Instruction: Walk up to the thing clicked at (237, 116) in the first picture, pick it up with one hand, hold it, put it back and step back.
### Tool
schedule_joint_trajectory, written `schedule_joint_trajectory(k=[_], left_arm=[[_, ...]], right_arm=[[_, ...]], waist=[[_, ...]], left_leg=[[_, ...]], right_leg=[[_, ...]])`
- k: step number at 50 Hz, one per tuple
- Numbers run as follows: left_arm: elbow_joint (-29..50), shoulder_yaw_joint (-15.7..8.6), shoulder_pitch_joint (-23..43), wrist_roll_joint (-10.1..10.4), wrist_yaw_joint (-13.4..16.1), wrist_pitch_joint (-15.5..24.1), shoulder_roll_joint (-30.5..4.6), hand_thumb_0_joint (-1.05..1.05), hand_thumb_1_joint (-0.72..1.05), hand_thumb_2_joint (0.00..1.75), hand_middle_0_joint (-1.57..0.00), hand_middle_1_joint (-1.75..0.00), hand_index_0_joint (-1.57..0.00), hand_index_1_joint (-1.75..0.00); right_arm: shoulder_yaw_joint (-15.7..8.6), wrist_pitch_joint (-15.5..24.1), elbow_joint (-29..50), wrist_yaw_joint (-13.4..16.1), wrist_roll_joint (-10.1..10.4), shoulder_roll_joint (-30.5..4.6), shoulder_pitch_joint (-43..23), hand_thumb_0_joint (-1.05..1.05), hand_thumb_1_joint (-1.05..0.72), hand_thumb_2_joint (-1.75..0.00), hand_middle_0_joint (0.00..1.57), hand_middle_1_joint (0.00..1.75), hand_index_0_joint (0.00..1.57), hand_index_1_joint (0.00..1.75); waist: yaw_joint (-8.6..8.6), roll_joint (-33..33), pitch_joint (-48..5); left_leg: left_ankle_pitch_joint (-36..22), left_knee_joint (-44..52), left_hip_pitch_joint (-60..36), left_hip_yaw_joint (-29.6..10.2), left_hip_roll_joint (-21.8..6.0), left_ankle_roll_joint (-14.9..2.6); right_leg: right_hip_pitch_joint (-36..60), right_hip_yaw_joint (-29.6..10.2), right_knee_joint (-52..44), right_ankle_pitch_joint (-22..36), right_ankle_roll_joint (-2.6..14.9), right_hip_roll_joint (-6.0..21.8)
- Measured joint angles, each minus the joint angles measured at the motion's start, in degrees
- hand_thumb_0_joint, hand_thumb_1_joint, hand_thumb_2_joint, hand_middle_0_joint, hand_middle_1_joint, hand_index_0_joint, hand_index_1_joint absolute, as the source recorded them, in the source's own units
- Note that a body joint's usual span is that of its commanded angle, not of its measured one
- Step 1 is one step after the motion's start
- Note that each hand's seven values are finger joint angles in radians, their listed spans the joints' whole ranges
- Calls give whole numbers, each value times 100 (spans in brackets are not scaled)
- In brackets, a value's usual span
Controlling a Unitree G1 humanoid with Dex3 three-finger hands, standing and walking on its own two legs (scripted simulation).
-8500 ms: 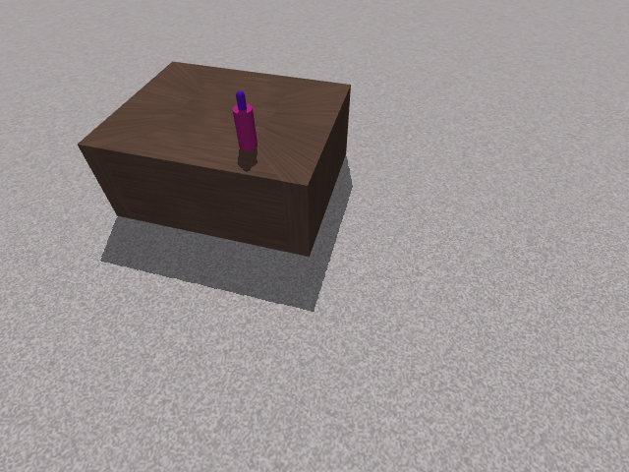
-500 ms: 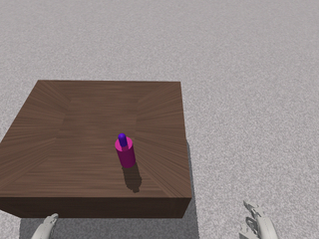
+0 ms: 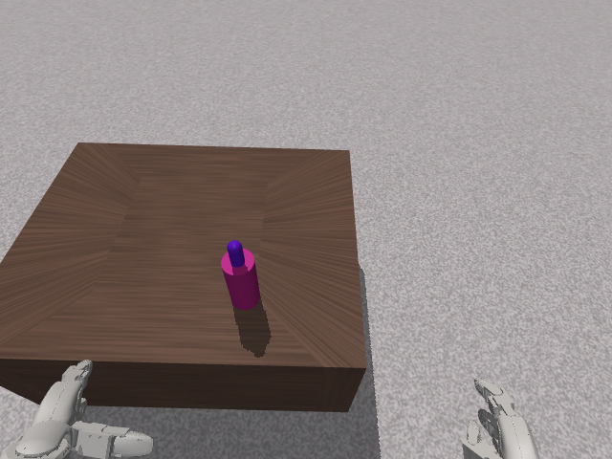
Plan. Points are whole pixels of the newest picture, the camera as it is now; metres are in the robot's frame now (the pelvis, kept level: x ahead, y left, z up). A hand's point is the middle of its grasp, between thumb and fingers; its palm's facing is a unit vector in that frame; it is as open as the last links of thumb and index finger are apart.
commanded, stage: go down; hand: left
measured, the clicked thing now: (240, 272) +0.53 +0.14 -0.23
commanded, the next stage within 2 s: approach in 1.46 s
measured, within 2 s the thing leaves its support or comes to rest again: neither
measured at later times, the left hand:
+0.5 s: hand (101, 286) +0.37 +0.30 -0.01, palm faces +0.03 -0.99 -0.12, open 17.5 cm
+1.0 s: hand (94, 241) +0.44 +0.32 +0.01, palm faces +0.04 -1.00 -0.06, open 17.3 cm
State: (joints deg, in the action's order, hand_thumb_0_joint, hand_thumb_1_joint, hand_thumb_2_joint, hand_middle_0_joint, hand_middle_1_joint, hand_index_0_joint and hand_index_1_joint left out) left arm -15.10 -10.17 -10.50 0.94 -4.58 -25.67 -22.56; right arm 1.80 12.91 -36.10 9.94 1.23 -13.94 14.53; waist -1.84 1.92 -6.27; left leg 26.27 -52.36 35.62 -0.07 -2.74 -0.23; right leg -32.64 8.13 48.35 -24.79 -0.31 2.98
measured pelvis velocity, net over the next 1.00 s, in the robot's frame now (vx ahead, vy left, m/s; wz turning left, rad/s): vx -0.02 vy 0.01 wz -0.07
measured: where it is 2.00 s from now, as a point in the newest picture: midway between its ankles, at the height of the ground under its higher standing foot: outside the picture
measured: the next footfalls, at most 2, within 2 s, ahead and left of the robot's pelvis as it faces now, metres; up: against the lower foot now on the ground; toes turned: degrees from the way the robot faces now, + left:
none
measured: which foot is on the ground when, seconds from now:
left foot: down 0.00-1.00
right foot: down 0.00-1.00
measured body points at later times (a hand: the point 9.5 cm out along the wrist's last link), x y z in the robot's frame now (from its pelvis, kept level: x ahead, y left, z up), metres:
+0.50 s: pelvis -0.02 +0.00 -0.01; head +0.08 +0.02 +0.43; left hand +0.36 +0.35 +0.00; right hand +0.01 -0.29 -0.11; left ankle +0.00 +0.11 -0.69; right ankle -0.01 -0.12 -0.69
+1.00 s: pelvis -0.02 +0.01 -0.03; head +0.12 +0.04 +0.40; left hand +0.43 +0.38 +0.02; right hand +0.00 -0.27 -0.12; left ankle +0.00 +0.11 -0.69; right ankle -0.01 -0.12 -0.69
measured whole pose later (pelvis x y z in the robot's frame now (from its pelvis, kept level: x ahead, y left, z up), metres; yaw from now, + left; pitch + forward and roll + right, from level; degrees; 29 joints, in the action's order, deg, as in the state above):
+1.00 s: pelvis -0.02 +0.01 -0.03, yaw -4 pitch +21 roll -4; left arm -70.8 -32.3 41.5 4.1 -30.6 13.1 -47.2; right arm 4.0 9.6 -39.3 5.3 -1.8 -17.7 20.8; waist -7.9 -0.8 -4.7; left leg 27.4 -60.8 54.4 1.6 -4.7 -1.2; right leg -52.0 5.8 55.2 -23.9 -0.6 1.5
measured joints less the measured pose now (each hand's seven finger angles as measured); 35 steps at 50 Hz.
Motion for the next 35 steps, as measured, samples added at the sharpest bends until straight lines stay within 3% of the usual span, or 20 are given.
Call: schedule_joint_trajectory(k=[4, 9, 14, 18, 26, 35], left_arm=[[-670, -259, 878, 115, -292, 302, -276, -1, -41, 15, -6, -6, -4, -8], [-1978, -615, 2041, 159, -876, 834, -704, -1, -43, 12, -7, -6, -5, -7], [-3110, -955, 2832, 151, -1521, 1637, -1044, 0, -48, 10, -7, -5, -6, -7], [-3768, -1255, 3218, 187, -1867, 2315, -1232, -1, -52, 7, -8, -5, -7, -6], [-4635, -1767, 3868, 218, -2182, 3212, -1598, -1, -56, 5, -9, -4, -7, -5], [-5262, -2072, 4585, 260, -2377, 3650, -2119, -1, -52, 4, -9, -3, -7, -4]], right_arm=[[66, 116, -231, 42, -9, -14, -30, 1, -84, -88, 21, 30, 21, 30], [38, 194, -424, -23, -39, -62, 37, 1, -84, -88, 21, 30, 21, 30], [-63, 204, -460, -164, -91, -189, 328, 0, -86, -88, 21, 30, 21, 30], [-110, 89, -454, -270, -119, -285, 574, 0, -87, -88, 21, 30, 21, 30], [-46, -166, -495, -388, -194, -339, 800, 1, -87, -89, 21, 30, 21, 30], [85, -264, -424, -405, -242, -366, 756, 0, -88, -89, 21, 30, 21, 30]], waist=[[-44, -61, 62], [-153, -123, 81], [-224, -142, 68], [-265, -151, 103], [-361, -227, 215], [-520, -284, 236]], left_leg=[[-61, 43, -7, -17, -5, 15], [-127, 92, 91, 29, -28, 20], [-125, 42, 309, 126, -62, 10], [-88, -70, 512, 199, -86, -8], [-56, -308, 948, 253, -126, -21], [-31, -534, 1395, 218, -173, -34]], right_leg=[[8, 17, -33, 47, 22, -9], [-126, -31, -60, 120, 41, -33], [-405, -132, 15, 148, 41, -58], [-655, -213, 146, 133, 31, -71], [-1126, -282, 384, 131, 33, -94], [-1537, -262, 535, 150, 38, -132]])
